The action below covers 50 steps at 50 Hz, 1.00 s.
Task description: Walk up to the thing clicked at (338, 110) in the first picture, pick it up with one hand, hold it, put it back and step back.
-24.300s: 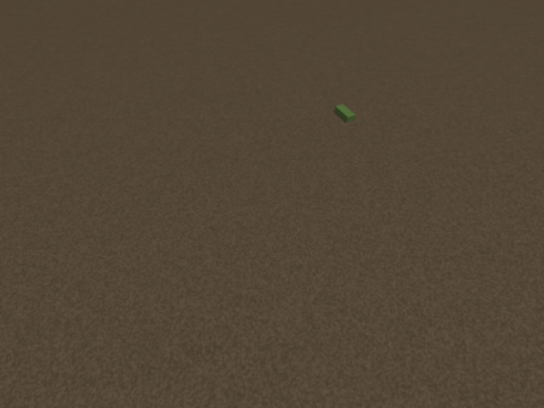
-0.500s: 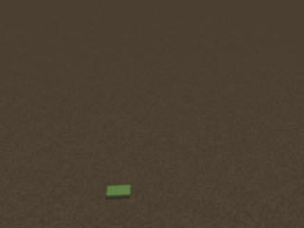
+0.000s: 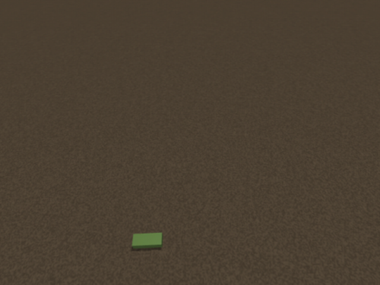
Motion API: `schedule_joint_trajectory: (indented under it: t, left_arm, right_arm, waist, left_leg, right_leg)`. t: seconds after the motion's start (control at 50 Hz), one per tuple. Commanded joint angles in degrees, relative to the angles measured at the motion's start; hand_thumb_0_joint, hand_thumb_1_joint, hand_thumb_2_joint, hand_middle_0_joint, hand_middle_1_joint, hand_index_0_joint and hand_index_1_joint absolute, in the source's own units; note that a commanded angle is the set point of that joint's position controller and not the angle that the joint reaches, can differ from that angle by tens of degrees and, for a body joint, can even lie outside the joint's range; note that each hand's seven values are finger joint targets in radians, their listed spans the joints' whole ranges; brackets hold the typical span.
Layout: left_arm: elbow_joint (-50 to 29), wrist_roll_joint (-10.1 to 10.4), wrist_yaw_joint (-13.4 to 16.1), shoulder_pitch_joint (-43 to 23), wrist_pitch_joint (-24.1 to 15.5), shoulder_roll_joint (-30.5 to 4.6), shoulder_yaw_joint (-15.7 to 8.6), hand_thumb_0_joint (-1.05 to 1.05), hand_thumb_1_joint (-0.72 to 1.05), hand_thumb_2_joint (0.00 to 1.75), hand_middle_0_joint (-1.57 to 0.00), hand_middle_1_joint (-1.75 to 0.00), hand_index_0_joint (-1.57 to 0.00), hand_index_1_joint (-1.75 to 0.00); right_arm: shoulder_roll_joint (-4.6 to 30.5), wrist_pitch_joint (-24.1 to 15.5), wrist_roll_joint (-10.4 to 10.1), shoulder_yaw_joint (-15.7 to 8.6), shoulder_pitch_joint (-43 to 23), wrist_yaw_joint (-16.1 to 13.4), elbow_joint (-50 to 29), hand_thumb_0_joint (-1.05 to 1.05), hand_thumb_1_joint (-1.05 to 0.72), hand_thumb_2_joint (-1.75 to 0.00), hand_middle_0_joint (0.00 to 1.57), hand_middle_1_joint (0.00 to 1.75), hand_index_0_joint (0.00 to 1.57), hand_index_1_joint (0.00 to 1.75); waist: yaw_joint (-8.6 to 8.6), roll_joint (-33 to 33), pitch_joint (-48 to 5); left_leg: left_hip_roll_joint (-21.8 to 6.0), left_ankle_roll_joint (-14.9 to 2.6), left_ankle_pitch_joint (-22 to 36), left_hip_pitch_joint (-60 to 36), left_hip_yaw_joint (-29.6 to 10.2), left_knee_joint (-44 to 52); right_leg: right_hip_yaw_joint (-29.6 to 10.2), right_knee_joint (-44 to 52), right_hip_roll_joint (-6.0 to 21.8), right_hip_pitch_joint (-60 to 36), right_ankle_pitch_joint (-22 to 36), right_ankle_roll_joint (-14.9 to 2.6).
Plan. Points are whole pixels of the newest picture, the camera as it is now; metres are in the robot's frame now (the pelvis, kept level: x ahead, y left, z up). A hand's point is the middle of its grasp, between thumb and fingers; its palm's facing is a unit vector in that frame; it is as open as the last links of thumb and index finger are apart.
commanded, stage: stand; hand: left
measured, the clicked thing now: (147, 240) +0.50 +0.25 -0.76
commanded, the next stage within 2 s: walk up in 0.38 s
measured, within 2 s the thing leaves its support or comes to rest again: neither
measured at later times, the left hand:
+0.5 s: hand out of the picture +0.09 +0.26 -0.16, palm faces +0.00 -0.93 -0.36, open 7.4 cm
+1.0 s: hand out of the picture +0.00 +0.28 -0.18, palm faces -0.09 -0.92 -0.38, open 7.4 cm
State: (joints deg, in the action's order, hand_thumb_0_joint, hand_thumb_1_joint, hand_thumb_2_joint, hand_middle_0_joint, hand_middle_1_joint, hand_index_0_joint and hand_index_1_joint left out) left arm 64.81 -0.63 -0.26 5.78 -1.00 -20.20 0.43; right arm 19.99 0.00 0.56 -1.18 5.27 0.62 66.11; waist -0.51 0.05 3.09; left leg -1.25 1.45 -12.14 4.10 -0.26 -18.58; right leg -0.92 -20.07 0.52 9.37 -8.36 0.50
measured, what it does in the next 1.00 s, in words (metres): walks backwards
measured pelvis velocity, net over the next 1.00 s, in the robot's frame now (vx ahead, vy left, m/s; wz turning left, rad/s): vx -0.12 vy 0.02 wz -0.06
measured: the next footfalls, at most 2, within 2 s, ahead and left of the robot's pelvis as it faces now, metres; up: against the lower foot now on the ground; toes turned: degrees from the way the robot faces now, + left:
right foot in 1.02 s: -0.12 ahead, -0.10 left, +0.00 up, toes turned +0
left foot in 1.34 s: -0.19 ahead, +0.13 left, +0.00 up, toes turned -1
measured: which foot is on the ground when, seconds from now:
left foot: down 0.00-1.00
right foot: down 0.00-0.68, up 0.70-1.00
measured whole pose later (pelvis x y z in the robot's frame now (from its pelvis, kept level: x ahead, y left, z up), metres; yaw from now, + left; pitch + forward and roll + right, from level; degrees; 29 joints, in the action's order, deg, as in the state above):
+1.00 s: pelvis -0.12 +0.02 -0.03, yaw -3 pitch -1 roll +0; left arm 50.2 -1.3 0.4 6.2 3.6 -22.3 -4.0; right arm 21.6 2.2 1.4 -2.8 7.7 -1.3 51.0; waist -0.5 -0.8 11.7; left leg -2.0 -0.2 -16.1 21.6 1.4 -39.0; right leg -3.5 -40.7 -2.0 14.1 -24.3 0.2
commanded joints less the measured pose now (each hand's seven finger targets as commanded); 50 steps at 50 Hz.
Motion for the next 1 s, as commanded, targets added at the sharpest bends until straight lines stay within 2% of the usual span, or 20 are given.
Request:
schedule_joint_trajectory:
  t: [0.0,0.32,0.34,0.36,0.42,0.48,0.54,0.56,0.6,0.62,0.64,0.66,0.68,0.7,0.74,0.76,0.86,0.92,0.96,0.98]
  left_arm:
    - [-3.24,0.22,0.77,-2.64,-1.18,-12.96,-2.49,0.0,0.9,0.9,-0.2,-0.3,-0.2,-0.3]
    - [-3.45,0.4,0.67,-3.01,-0.96,-12.85,-2.64,0.0,0.9,0.9,-0.2,-0.3,-0.2,-0.3]
    - [-3.36,0.4,0.64,-2.65,-1.0,-12.58,-2.59,0.0,0.9,0.9,-0.2,-0.3,-0.2,-0.3]
    - [-4.62,1.04,1.02,-3.35,-0.06,-15.59,-5.1,0.0,0.9,0.9,-0.2,-0.3,-0.2,-0.3]
    - [-6.59,1.42,1.38,-1.61,0.83,-15.41,-5.84,0.0,0.9,0.9,-0.2,-0.3,-0.2,-0.3]
    - [-9.86,0.95,1.34,-3.95,1.73,-16.35,-6.18,0.0,0.9,0.9,-0.2,-0.3,-0.2,-0.3]
    - [-13.19,-0.06,1.65,-7.74,2.66,-17.6,-6.3,0.0,0.9,0.9,-0.2,-0.3,-0.2,-0.3]
    - [-14.19,-0.59,1.61,-8.99,2.86,-17.84,-6.33,0.0,0.9,0.9,-0.2,-0.3,-0.2,-0.3]
    - [-15.65,-0.83,1.69,-10.71,3.22,-16.61,-6.04,0.0,0.9,0.9,-0.2,-0.3,-0.2,-0.3]
    - [-16.44,-0.69,1.77,-10.95,3.45,-15.84,-5.8,0.0,0.9,0.9,-0.2,-0.3,-0.2,-0.3]
    - [-17.17,-0.13,1.91,-9.7,3.86,-12.94,-5.31,0.0,0.9,0.9,-0.2,-0.3,-0.2,-0.3]
    - [-17.32,-0.12,2.12,-7.68,4.2,-11.25,-5.54,0.0,0.9,0.9,-0.2,-0.3,-0.2,-0.3]
    - [-17.42,-0.5,2.54,-5.24,4.52,-11.68,-5.84,0.0,0.9,0.9,-0.2,-0.3,-0.2,-0.3]
    - [-16.5,-0.64,2.82,-6.24,4.63,-12.79,-6.23,0.0,0.9,0.9,-0.2,-0.3,-0.2,-0.3]
    - [-15.14,0.18,2.67,-1.8,4.52,-13.38,-6.21,0.0,0.9,0.9,-0.2,-0.3,-0.2,-0.3]
    - [-15.52,0.29,2.25,-0.13,4.41,-13.36,-6.37,0.0,0.9,0.9,-0.2,-0.3,-0.2,-0.3]
    - [-19.41,-0.49,1.48,-2.79,3.7,-12.61,-7.17,0.0,0.9,0.9,-0.2,-0.3,-0.2,-0.3]
    - [-19.38,-0.47,1.2,0.77,3.19,-11.59,-7.29,0.0,0.9,0.9,-0.2,-0.3,-0.2,-0.3]
    - [-17.45,-0.81,1.3,5.76,2.62,-10.49,-7.53,0.0,0.9,0.9,-0.2,-0.3,-0.2,-0.3]
    - [-17.28,-1.34,1.57,6.66,2.15,-11.83,-7.8,0.0,0.9,0.9,-0.2,-0.3,-0.2,-0.3]
  right_arm:
    - [11.69,-1.33,-0.13,-1.78,-2.19,-0.57,-3.44,0.0,-0.9,-0.9,0.2,0.3,0.2,0.3]
    - [12.02,-1.44,-0.08,-1.48,-1.25,-0.9,-3.86,0.0,-0.9,-0.9,0.2,0.3,0.2,0.3]
    - [12.24,-1.47,-0.11,-1.46,-1.78,-0.87,-3.97,0.0,-0.9,-0.9,0.2,0.3,0.2,0.3]
    - [15.07,-0.41,-0.41,-2.32,-3.25,-1.06,-4.17,0.0,-0.9,-0.9,0.2,0.3,0.2,0.3]
    - [13.85,0.39,-1.41,-2.71,-1.12,-1.32,-6.1,0.0,-0.9,-0.9,0.2,0.3,0.2,0.3]
    - [13.41,1.31,-1.25,-3.21,0.64,-1.52,-8.01,0.0,-0.9,-0.9,0.2,0.3,0.2,0.3]
    - [12.44,2.51,-0.54,-3.89,3.99,-1.27,-9.37,0.0,-0.9,-0.9,0.2,0.3,0.2,0.3]
    - [12.05,2.82,-0.29,-4.22,6.46,-1.1,-9.49,0.0,-0.9,-0.9,0.2,0.3,0.2,0.3]
    - [12.38,2.63,-0.53,-4.87,8.04,-0.75,-9.99,0.0,-0.9,-0.9,0.2,0.3,0.2,0.3]
    - [13.31,2.16,-0.16,-5.14,9.04,-0.84,-10.41,0.0,-0.9,-0.9,0.2,0.3,0.2,0.3]
    - [16.76,1.7,0.91,-5.87,7.52,-1.05,-11.28,0.0,-0.9,-0.9,0.2,0.3,0.2,0.3]
    - [19.75,1.12,1.7,-6.48,5.13,-0.99,-12.61,0.0,-0.9,-0.9,0.2,0.3,0.2,0.3]
    - [22.94,0.74,1.67,-7.2,3.47,-1.15,-14.31,0.0,-0.9,-0.9,0.2,0.3,0.2,0.3]
    - [22.69,0.71,1.54,-7.16,2.09,-1.42,-15.2,0.0,-0.9,-0.9,0.2,0.3,0.2,0.3]
    - [18.29,0.34,1.63,-6.1,-3.67,-2.37,-16.92,0.0,-0.9,-0.9,0.2,0.3,0.2,0.3]
    - [17.11,0.17,1.81,-5.76,-2.97,-2.74,-17.6,0.0,-0.9,-0.9,0.2,0.3,0.2,0.3]
    - [16.73,0.37,1.29,-6.01,4.83,-3.25,-17.64,0.0,-0.9,-0.9,0.2,0.3,0.2,0.3]
    - [17.47,0.88,0.83,-5.8,3.9,-3.01,-18.54,0.0,-0.9,-0.9,0.2,0.3,0.2,0.3]
    - [17.59,1.47,0.38,-5.52,2.1,-2.66,-19.33,0.0,-0.9,-0.9,0.2,0.3,0.2,0.3]
    - [15.67,1.61,-0.14,-4.84,1.81,-2.58,-19.5,0.0,-0.9,-0.9,0.2,0.3,0.2,0.3]
  waist:
    - [0.1,-0.84,-3.86]
    - [0.17,0.22,-4.62]
    - [0.35,0.64,-5.05]
    - [1.23,0.08,1.9]
    - [0.74,-1.37,-6.21]
    - [0.1,-4.53,-11.37]
    - [-0.56,-11.05,-8.14]
    - [-1.62,-12.3,-7.29]
    - [-2.8,-10.69,-6.72]
    - [-3.62,-6.84,-6.26]
    - [-2.89,5.86,-4.42]
    - [-1.13,12.02,-4.2]
    - [-0.95,11.11,-5.66]
    - [-1.5,9.4,-5.31]
    - [2.55,7.13,-3.91]
    - [2.77,8.27,-4.24]
    - [-1.72,6.83,-5.87]
    - [-0.98,10.08,-8.9]
    - [1.58,9.59,-10.81]
    - [1.79,7.3,-11.57]
  left_leg:
    - [-5.65,-2.0,4.18,1.69,-3.87,3.29]
    - [-6.16,-1.91,6.72,2.41,-3.77,3.54]
    - [-6.46,-2.06,7.55,1.61,-3.83,3.35]
    - [-5.31,-2.95,18.54,5.46,-4.29,-2.49]
    - [-4.43,-3.28,22.37,2.8,-2.43,-9.44]
    - [-1.14,-3.43,14.51,3.77,-0.72,-17.64]
    - [3.27,-3.82,-12.56,5.5,-0.49,-30.1]
    - [2.27,-4.61,-17.58,5.03,-2.41,-31.29]
    - [1.65,-5.4,-12.89,4.99,-2.48,-26.11]
    - [-0.97,-5.74,-0.89,7.12,-4.05,-16.6]
    - [-8.8,-8.01,13.06,9.68,-14.31,-5.53]
    - [-15.8,-11.84,24.18,8.21,-23.7,-1.73]
    - [-21.06,-17.23,30.24,10.82,-26.56,-2.69]
    - [-21.45,-18.06,28.29,13.81,-28.14,-1.86]
    - [-15.64,-15.33,28.11,9.8,-17.2,-6.59]
    - [-14.32,-14.59,28.85,8.05,-15.38,-8.21]
    - [-13.51,-15.03,32.5,-3.01,-15.04,-11.71]
    - [-12.54,-13.21,29.66,-3.67,-13.61,-13.53]
    - [-10.84,-10.7,28.93,-0.2,-10.61,-17.85]
    - [-9.39,-8.21,22.84,5.53,-10.12,-19.54]
  right_leg:
    - [-5.78,3.86,6.48,-1.37,4.37,-1.42]
    - [-5.34,2.85,6.36,-3.71,7.52,-1.66]
    - [-5.26,2.6,6.48,-3.79,8.76,-1.68]
    - [-5.52,-2.39,6.15,1.06,21.91,-1.8]
    - [-4.96,-5.33,7.39,-1.51,28.44,-4.52]
    - [-9.38,-5.84,11.87,-0.86,28.55,-8.71]
    - [-14.34,-3.84,18.13,8.95,23.01,-13.95]
    - [-14.46,-4.64,18.86,12.31,19.26,-14.3]
    - [-11.15,-9.84,15.3,14.23,14.79,-11.82]
    - [-8.84,-15.79,10.89,12.55,10.75,-8.57]
    - [-5.1,-26.9,1.46,14.91,-0.43,-4.55]
    - [-4.26,-36.23,-6.12,18.75,-23.82,-2.58]
    - [-9.07,-44.49,-6.86,17.76,-28.98,-2.09]
    - [-11.62,-49.73,-7.56,16.67,-29.44,-2.12]
    - [-11.34,-53.14,-5.97,19.58,-23.46,-1.66]
    - [-9.85,-52.19,-5.54,19.68,-21.88,-1.05]
    - [-5.83,-35.34,-3.66,18.24,-22.95,1.38]
    - [-2.26,-19.63,-2.24,11.6,-19.24,0.13]
    - [0.75,-4.36,-2.4,2.72,-6.59,-1.25]
    - [-3.2,-1.67,0.86,-2.73,1.78,-2.01]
